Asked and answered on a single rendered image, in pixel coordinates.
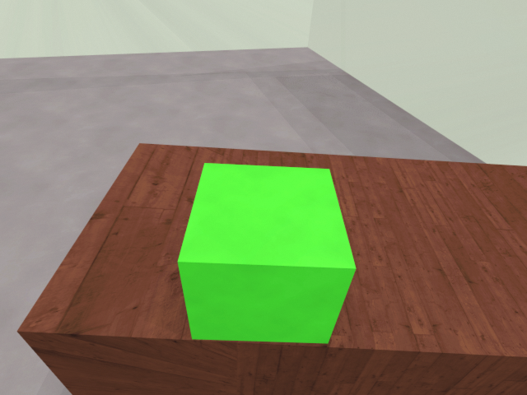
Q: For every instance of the carton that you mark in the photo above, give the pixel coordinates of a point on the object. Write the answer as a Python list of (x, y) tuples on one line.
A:
[(265, 256)]

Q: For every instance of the pedestal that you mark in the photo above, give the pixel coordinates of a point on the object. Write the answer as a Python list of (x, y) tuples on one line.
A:
[(437, 304)]

